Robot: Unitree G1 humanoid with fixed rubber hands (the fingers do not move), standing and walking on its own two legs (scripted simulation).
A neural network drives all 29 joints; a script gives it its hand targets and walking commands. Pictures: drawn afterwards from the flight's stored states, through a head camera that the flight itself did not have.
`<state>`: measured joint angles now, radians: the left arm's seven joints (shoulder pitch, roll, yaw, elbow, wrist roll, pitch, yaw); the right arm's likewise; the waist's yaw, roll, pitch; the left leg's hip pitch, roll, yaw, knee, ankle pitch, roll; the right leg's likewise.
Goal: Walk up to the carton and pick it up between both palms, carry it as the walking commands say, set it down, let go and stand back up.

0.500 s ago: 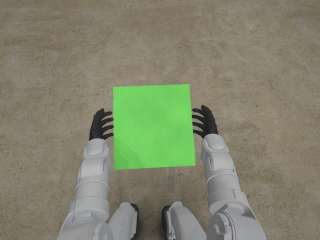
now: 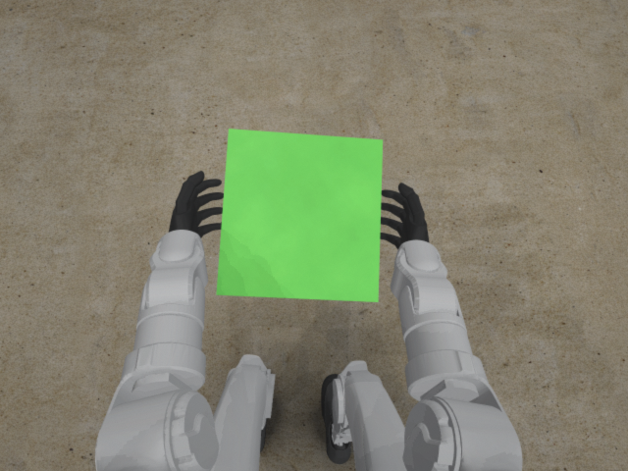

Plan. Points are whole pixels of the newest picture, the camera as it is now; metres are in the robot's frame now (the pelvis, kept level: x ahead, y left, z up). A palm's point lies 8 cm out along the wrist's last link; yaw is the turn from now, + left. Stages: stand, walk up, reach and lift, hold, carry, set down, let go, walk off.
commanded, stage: set down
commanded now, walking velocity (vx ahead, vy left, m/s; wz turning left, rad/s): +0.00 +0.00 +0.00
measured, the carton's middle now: (299, 225) +0.45 +0.03 -0.17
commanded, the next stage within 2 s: none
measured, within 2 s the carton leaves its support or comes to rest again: neither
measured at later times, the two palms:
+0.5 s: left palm (202, 237) +0.42 +0.18 -0.15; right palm (391, 235) +0.43 -0.11 -0.15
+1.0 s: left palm (217, 233) +0.45 +0.17 -0.23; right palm (379, 239) +0.46 -0.12 -0.24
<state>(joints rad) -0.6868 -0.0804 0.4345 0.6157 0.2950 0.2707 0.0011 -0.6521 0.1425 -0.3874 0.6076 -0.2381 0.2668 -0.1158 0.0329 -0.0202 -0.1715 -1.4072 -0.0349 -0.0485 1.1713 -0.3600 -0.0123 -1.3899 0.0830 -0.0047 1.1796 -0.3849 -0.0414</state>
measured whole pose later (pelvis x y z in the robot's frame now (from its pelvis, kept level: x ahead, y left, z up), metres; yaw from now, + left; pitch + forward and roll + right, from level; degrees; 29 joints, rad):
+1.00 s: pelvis -0.04 +0.00 -0.16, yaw +1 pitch +45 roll +2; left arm -1.05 0.03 0.43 0.72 0.17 0.28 0.11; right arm -1.05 0.01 -0.36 0.73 -0.18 0.29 -0.19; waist 0.02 -0.01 -0.13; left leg -2.05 -0.06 0.00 1.71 -0.45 -0.02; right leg -2.05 0.08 0.00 1.75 -0.49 -0.03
